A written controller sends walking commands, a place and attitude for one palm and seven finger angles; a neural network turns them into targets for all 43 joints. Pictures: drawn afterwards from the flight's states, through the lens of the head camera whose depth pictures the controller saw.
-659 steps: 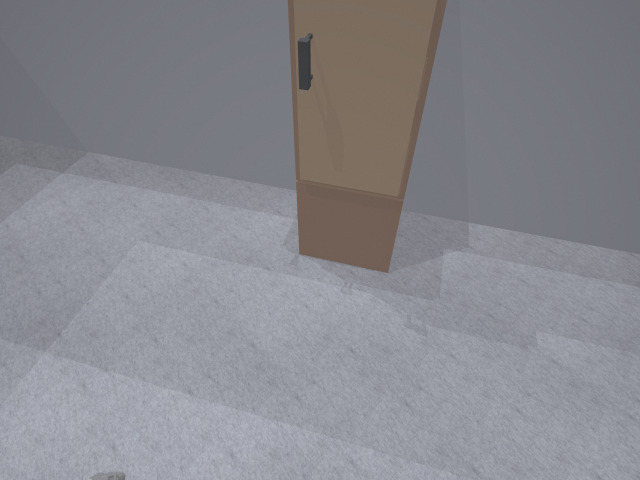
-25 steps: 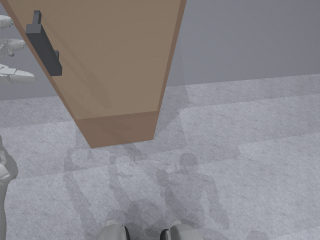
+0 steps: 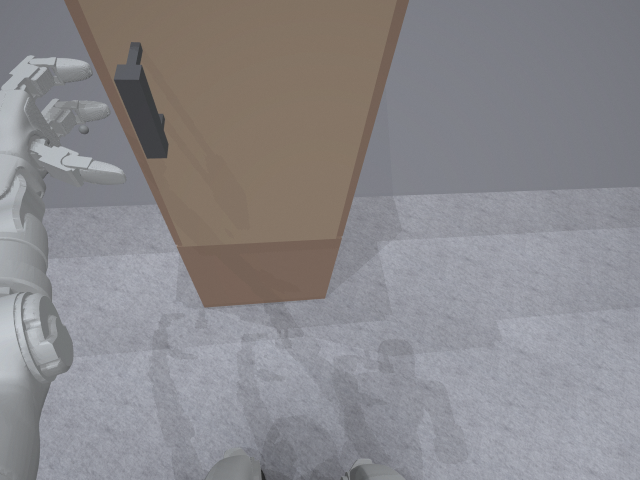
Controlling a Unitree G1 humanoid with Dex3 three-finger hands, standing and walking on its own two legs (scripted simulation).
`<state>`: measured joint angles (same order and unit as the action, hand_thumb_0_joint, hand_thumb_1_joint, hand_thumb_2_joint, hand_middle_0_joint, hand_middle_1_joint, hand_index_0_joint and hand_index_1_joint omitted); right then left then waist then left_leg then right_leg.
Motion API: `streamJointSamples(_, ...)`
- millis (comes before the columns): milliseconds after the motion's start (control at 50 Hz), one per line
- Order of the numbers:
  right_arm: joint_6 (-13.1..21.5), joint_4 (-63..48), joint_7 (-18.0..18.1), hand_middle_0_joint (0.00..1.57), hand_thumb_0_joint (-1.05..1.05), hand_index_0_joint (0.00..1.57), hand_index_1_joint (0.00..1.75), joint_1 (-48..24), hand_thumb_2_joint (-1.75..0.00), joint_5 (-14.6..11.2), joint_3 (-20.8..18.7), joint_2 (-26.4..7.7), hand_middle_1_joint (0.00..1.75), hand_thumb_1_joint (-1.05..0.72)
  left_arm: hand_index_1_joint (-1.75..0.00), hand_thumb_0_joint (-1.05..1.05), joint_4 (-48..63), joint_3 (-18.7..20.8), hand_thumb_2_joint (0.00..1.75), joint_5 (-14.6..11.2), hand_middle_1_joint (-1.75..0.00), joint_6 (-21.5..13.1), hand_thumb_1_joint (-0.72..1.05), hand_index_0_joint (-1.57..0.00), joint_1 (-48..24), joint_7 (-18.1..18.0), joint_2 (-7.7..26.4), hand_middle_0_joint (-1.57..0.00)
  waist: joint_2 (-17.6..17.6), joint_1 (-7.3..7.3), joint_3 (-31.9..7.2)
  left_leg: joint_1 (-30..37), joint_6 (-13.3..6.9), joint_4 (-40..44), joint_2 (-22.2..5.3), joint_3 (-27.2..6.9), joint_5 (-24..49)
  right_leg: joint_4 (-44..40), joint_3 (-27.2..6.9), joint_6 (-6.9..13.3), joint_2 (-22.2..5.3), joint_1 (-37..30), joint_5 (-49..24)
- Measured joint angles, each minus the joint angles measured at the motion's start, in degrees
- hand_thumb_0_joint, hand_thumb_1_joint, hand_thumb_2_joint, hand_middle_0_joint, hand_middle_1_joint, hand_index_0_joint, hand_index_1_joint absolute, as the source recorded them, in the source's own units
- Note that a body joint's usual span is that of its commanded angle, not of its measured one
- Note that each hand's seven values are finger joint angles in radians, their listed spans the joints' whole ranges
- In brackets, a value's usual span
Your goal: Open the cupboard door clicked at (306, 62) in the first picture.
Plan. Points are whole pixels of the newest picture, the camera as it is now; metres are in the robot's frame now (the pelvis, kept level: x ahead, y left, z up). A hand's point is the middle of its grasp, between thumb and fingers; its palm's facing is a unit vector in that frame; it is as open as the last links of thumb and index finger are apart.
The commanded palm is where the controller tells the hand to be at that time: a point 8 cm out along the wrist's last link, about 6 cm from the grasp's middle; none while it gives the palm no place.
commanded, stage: move the hooked fingers beside the handle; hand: left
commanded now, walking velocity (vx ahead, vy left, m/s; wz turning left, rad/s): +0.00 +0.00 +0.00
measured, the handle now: (146, 102) +0.56 +0.19 +0.11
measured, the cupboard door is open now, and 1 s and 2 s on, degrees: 0 0 0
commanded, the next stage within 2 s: slide the fingers in behind the handle in 0.46 s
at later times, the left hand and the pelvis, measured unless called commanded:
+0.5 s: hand (85, 120) +0.52 +0.25 +0.12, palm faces +0.04 -1.00 +0.00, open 14.0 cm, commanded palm +0.50 +0.29 +0.11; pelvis +0.00 +0.00 +0.00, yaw -1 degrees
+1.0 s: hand (102, 127) +0.51 +0.23 +0.12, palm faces +0.04 -1.00 +0.00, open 14.0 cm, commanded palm +0.49 +0.26 +0.11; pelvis +0.00 +0.00 +0.00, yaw -1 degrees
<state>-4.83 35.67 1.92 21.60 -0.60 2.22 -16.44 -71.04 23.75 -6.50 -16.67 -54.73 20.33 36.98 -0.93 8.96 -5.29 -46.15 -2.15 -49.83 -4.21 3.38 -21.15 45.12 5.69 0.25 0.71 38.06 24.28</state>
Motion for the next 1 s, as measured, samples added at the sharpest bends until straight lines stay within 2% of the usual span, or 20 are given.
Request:
streamJointSamples(100, 0.83, 0.13, 0.3, 0.21, 0.0, 0.21, 0.3, -0.09, -0.9, 0.1, 0.47, -0.28, 0.3, -0.91, -1.2, -0.02, -2.51, 0.65, 0.3, 1.28, -1.2, -0.06, -0.5, -0.3, -2.62, -1.03, 1.15, -0.3, -0.02, 1.13, 0.5, -1.47, 0.1, -0.68, -0.18, -0.17, 0.36, 1.05, 0.13, 0.2, 0.12, 1.61, -0.1)
streamJointSamples(240, 1.15, 0.08, 0.81, 0.21, 0.0, 0.21, 0.3, 2.01, -0.9, 0.01, 1.0, -0.69, 0.3, -0.91, -1.2, -0.02, -5.33, 3.31, 0.3, 2.71, -1.2, -0.01, -0.5, -0.31, -4.94, -0.36, 6.24, -0.3, -0.16, 3.11, 1.24, -3.74, 0.28, -1.65, -0.98, 0.0, 0.47, 2.03, -0.19, 0.48, 0.81, 4.14, -0.39)
streamJointSamples(360, 0.48, 1.17, 0.95, 0.21, 0.0, 0.21, 0.3, 5.03, -0.9, 0.02, 0.73, -0.78, 0.3, -0.91, -1.2, -0.02, -4.25, 4.17, 0.3, 1.86, -1.2, 0.28, -0.5, -0.3, -4.48, 1.75, 8.28, -0.3, -0.32, 3.19, 1.31, -4.57, 0.34, -1.7, -1.33, 0.11, 0.39, 1.79, -0.39, 0.55, 1.17, 4.98, -0.58)
streamJointSamples(500, -0.12, 2.11, 0.61, 0.21, 0.0, 0.21, 0.3, 6.57, -0.9, 0.26, 0.24, -0.51, 0.3, -0.91, -1.2, -0.02, -2.1, 3.37, 0.3, 0.89, -1.2, 1.0, -0.5, -0.3, -2.67, 2.13, 6.28, -0.3, -0.41, 2.58, 0.73, -3.82, 0.27, -0.96, -1.16, 0.11, 0.25, 0.63, -0.4, 0.4, 1.1, 4.01, -0.68)
streamJointSamples(720, 0.02, 0.84, -0.39, 0.21, 0.0, 0.21, 0.3, 3.59, -0.9, 0.49, -0.17, 0.16, 0.3, -0.91, -1.2, -0.02, 0.46, 2.46, 0.3, 0.81, -1.2, 0.19, -0.5, -0.3, -0.39, -0.69, 1.41, -0.3, -0.38, 1.72, -0.14, -2.0, 0.01, -0.58, -0.76, 0.56, -0.38, 0.2, -0.87, 0.01, 0.73, 2.28, -0.22)
streamJointSamples(820, 0.31, -0.09, -0.59, 0.21, 0.0, 0.21, 0.3, 1.91, -0.9, 0.48, 0.04, 0.44, 0.3, -0.91, -1.2, -0.02, 0.22, 2.52, 0.3, 1.41, -1.2, 0.29, -0.5, -0.3, -0.13, -1.91, 0.62, -0.3, -0.36, 1.57, -0.3, -1.64, -0.04, -0.71, -0.65, 0.66, -0.57, 0.49, -0.98, -0.06, 0.61, 2.01, 0.04)
streamJointSamples(1000, 0.04, 0.18, -1.02, 0.21, 0.0, 0.21, 0.3, 1.46, -0.9, 0.24, -0.23, 0.65, 0.3, -0.91, -1.2, -0.02, 2.16, 0.13, 0.3, -0.19, -1.2, -0.49, -0.5, -0.3, 1.32, -2.14, -2.09, -0.3, -0.45, 0.19, -0.59, -0.66, 0.05, -0.73, -0.37, 0.35, -0.69, 0.63, -0.7, 0.0, 0.41, 0.91, 0.37)
